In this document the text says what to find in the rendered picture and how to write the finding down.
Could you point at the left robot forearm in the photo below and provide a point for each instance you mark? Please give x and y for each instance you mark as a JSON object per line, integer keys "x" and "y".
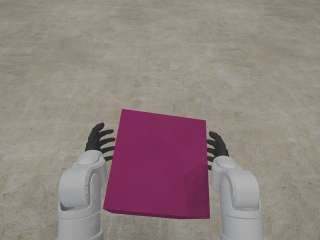
{"x": 79, "y": 198}

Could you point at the right robot hand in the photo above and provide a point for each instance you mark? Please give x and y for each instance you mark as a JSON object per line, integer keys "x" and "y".
{"x": 218, "y": 144}

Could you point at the right robot forearm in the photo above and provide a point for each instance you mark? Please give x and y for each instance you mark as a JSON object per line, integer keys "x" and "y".
{"x": 240, "y": 200}

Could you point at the left robot hand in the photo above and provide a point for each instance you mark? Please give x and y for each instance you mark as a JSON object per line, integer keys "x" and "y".
{"x": 94, "y": 142}

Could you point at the carton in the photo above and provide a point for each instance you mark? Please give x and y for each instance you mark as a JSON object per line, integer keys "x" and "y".
{"x": 159, "y": 167}

